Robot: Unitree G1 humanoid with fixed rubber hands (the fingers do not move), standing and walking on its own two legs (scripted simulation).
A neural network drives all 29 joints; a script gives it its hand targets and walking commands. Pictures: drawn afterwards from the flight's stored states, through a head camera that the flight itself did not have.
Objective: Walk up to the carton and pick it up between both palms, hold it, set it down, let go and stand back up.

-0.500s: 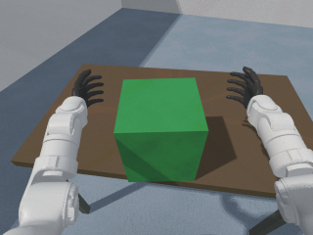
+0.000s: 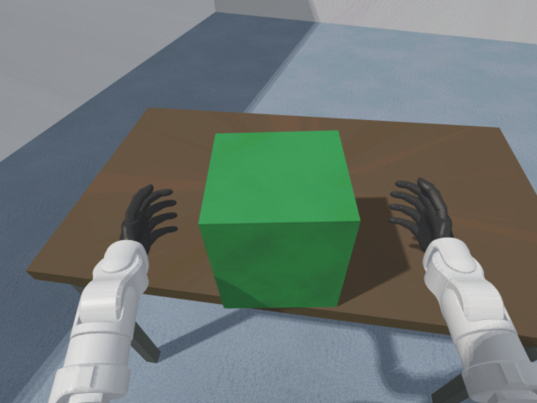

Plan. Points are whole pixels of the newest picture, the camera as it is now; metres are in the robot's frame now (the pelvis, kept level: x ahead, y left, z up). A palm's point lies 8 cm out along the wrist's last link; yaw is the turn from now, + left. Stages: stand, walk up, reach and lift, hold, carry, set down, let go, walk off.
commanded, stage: set down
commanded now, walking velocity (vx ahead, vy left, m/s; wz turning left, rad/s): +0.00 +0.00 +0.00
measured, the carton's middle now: (278, 223) +0.42 +0.02 +0.03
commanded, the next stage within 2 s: let go in 1.98 s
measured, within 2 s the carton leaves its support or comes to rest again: neither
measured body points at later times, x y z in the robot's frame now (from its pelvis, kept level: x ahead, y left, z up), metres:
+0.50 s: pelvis +0.02 +0.00 +0.00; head +0.03 +0.00 +0.45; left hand +0.28 +0.23 +0.03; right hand +0.29 -0.21 +0.03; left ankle +0.02 +0.14 -0.75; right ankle +0.02 -0.11 -0.75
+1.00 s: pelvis +0.02 +0.01 +0.00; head +0.02 +0.00 +0.45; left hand +0.23 +0.23 -0.02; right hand +0.23 -0.20 -0.02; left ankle +0.02 +0.14 -0.75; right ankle +0.02 -0.11 -0.75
